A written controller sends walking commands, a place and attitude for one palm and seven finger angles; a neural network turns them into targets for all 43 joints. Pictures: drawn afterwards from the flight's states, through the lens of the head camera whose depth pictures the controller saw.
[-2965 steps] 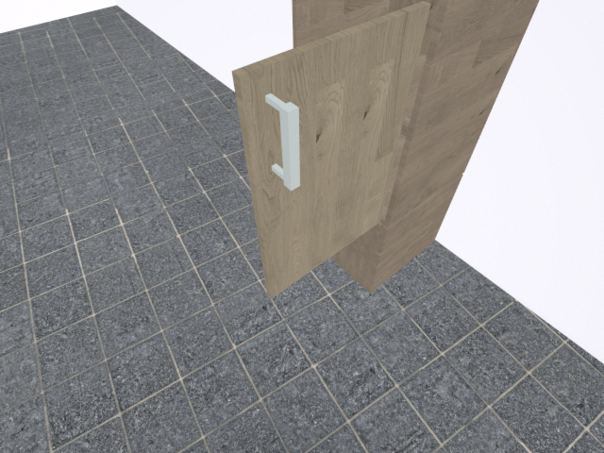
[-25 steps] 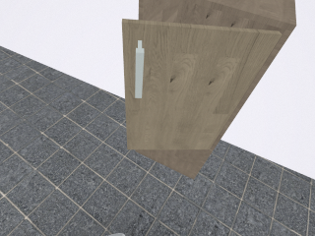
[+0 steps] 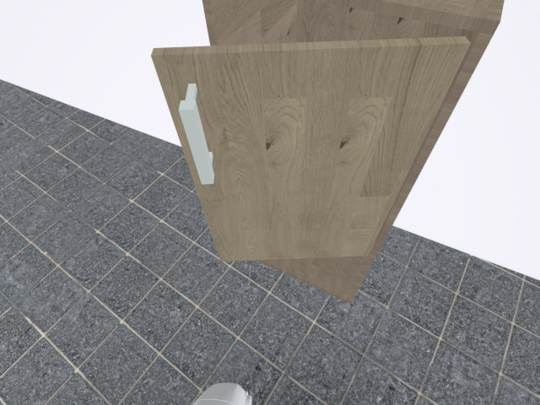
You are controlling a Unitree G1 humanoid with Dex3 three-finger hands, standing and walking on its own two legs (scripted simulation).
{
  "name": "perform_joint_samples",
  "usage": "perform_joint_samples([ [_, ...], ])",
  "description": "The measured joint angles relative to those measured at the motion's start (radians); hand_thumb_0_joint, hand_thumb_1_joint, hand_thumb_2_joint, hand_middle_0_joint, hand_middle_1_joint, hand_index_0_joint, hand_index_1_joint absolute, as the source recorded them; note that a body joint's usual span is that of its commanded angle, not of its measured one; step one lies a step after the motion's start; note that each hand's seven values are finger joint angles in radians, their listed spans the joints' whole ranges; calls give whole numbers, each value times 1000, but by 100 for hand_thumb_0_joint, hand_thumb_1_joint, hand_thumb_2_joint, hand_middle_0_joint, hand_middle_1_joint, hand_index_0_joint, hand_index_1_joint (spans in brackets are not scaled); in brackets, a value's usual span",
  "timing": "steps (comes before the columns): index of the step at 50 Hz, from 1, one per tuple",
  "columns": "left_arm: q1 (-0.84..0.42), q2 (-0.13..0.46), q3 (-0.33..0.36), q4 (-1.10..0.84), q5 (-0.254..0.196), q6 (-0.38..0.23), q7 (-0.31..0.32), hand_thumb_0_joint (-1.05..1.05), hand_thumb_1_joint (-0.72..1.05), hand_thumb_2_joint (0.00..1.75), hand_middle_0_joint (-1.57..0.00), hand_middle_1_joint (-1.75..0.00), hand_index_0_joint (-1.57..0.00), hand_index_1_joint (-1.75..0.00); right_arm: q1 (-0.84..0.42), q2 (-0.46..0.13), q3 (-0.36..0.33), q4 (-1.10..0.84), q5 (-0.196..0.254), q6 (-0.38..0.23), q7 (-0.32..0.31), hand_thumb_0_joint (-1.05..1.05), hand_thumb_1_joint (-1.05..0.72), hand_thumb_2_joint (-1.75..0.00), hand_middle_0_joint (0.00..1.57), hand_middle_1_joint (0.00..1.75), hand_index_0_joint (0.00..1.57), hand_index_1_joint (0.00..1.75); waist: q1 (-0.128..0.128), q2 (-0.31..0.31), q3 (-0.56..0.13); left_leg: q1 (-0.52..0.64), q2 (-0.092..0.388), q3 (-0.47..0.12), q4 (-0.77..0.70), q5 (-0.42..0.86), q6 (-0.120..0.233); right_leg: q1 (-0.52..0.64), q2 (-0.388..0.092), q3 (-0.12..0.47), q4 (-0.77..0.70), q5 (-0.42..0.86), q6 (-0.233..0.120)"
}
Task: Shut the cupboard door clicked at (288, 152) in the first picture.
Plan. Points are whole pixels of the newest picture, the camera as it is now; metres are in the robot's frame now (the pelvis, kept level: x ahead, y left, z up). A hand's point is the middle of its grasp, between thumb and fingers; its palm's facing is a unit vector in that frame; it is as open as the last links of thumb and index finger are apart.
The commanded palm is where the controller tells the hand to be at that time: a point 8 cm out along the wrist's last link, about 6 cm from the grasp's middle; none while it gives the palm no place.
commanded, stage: come to a stop and stand still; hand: left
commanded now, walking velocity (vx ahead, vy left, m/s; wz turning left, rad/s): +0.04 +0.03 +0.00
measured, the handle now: (200, 137) +0.45 +0.14 +0.13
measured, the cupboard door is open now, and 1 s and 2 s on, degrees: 28 28 28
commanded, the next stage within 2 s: look again from close up in 0.70 s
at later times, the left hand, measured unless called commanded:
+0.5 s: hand out of the picture +0.02 +0.27 -0.17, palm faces +0.01 -0.96 -0.29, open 7.4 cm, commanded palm none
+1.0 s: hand out of the picture +0.01 +0.26 -0.15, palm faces -0.04 -0.94 -0.33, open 7.4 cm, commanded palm none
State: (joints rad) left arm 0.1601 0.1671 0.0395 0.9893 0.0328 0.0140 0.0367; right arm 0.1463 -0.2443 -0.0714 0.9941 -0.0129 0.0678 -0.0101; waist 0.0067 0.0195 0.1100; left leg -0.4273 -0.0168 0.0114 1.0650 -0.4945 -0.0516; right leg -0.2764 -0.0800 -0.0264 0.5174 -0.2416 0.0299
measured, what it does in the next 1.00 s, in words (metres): steps on the spot: left foot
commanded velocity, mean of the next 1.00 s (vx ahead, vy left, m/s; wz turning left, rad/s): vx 0.00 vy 0.00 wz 0.00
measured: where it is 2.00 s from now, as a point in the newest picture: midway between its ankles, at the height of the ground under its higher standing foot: outside the picture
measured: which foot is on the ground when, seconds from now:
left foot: up 0.00-0.12, down 0.14-1.00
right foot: down 0.00-1.00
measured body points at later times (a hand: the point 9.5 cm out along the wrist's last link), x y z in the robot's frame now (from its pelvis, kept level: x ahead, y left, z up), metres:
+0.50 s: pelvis -0.03 +0.06 -0.01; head -0.04 +0.05 +0.44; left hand +0.02 +0.32 -0.14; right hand +0.06 -0.16 -0.15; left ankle -0.02 +0.14 -0.74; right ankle +0.01 -0.09 -0.74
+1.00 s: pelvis -0.05 +0.03 +0.00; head -0.06 +0.02 +0.45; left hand +0.01 +0.31 -0.13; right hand -0.02 -0.25 -0.14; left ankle -0.02 +0.14 -0.74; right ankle +0.01 -0.09 -0.74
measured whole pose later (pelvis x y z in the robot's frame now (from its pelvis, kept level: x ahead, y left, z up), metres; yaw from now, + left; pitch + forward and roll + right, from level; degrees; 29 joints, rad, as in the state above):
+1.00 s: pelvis -0.05 +0.03 +0.00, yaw -1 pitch -3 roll +1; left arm 0.24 0.29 -0.01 1.03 0.02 0.00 0.01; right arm 0.25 -0.31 -0.04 1.06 -0.02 -0.01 0.00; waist -0.01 0.01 0.02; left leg -0.19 -0.01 0.07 0.43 -0.19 0.02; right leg -0.25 -0.04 -0.01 0.46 -0.16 0.01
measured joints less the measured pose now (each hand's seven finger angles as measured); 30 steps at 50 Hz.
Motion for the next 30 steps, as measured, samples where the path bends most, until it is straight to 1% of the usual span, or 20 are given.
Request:
perform_joint_samples([
  [2,6,6,2,-4,3,-2,0,0,90,90,-20,-30,-21,-30,-8,2,4,-4,2,-4,3,1,-91,-90,20,30,20,30,10,-17,-7,25,4,2,-84,2,0,2,-9,0,-16,11,6],
  [4,15,16,4,-4,6,-1,-2,0,90,90,-20,-30,-21,-30,-14,8,9,-11,4,-12,5,1,-91,-90,19,30,20,30,17,-35,-15,66,11,7,-213,27,2,-1,-17,0,-20,17,16],
  [5,20,22,4,-2,5,1,-3,0,90,90,-20,-30,-21,-30,-15,11,13,-14,4,-18,5,1,-91,-90,19,30,20,30,18,-43,-19,96,14,11,-296,64,4,-4,-20,0,-14,16,22],
  [6,29,30,-6,-6,1,3,-1,0,90,90,-20,-30,-21,-30,-10,11,20,-32,0,-23,10,1,-91,-90,19,30,20,30,14,-44,-19,139,17,7,-409,128,9,-8,-21,-2,3,9,30],
  [7,45,34,-15,-19,-4,8,0,0,90,90,-21,-30,-21,-30,4,4,24,-58,-7,-36,14,1,-91,-90,19,30,20,30,6,-31,-30,166,27,-2,-491,197,23,-24,-16,-13,38,-7,32],
  [8,53,44,-19,-29,-8,13,2,0,90,90,-21,-30,-21,-30,12,9,23,-77,-14,-45,12,1,-91,-90,20,30,20,30,3,-40,-33,160,16,1,-477,197,45,-39,-25,-8,82,-38,23],
  [10,82,58,-20,-44,-9,27,5,0,90,90,-21,-30,-21,-30,33,23,28,-112,-20,-46,8,1,-91,-90,20,30,20,30,8,-53,-53,156,0,17,-427,154,77,-52,-23,27,141,-109,-6],
  [12,111,65,-21,-56,-5,39,5,0,90,90,-20,-30,-21,-30,49,35,35,-143,-23,-46,1,1,-91,-90,20,30,20,30,12,-48,-80,160,-4,35,-409,128,93,-61,-7,30,186,-149,-19],
  [14,133,71,-20,-68,-2,39,2,0,90,90,-20,-30,-20,-30,57,50,41,-165,-21,-49,-3,1,-91,-90,20,30,20,30,16,-44,-97,160,-10,54,-399,120,100,-57,11,17,186,-127,-25],
  [15,139,71,-20,-72,-2,36,1,0,90,90,-20,-30,-20,-30,59,55,44,-171,-18,-52,-5,1,-91,-90,20,30,20,30,16,-38,-101,157,-13,60,-392,118,102,-52,20,22,171,-93,-24],
  [16,140,65,-21,-73,-1,31,0,0,90,90,-20,-30,-20,-30,60,56,46,-173,-16,-55,-6,1,-91,-90,20,30,20,30,15,-21,-100,156,-10,59,-385,117,104,-47,23,22,164,-77,-13],
  [18,150,58,-26,-81,-2,22,-3,0,90,90,-20,-30,-20,-30,64,61,49,-167,-11,-56,-5,1,-91,-90,20,30,20,30,15,2,-104,156,-9,59,-387,122,108,-42,24,23,151,-66,7],
  [20,157,57,-28,-90,-5,18,-4,0,90,90,-20,-30,-20,-30,72,70,52,-159,-10,-58,-2,1,-90,-90,20,30,20,30,15,5,-111,157,-16,66,-401,134,113,-45,18,30,144,-60,14],
  [24,155,53,-31,-91,-6,20,-5,0,90,90,-20,-30,-20,-30,95,76,52,-130,-7,-65,2,0,-91,-90,20,30,20,30,14,9,-111,170,-21,77,-442,164,120,-39,15,41,109,-32,10],
  [30,143,55,-34,-72,-6,11,-9,0,90,90,-20,-30,-20,-30,125,40,40,-72,-8,-68,3,0,-92,-90,20,30,20,30,5,1,-105,192,-27,81,-515,217,121,-22,12,45,46,16,5],
])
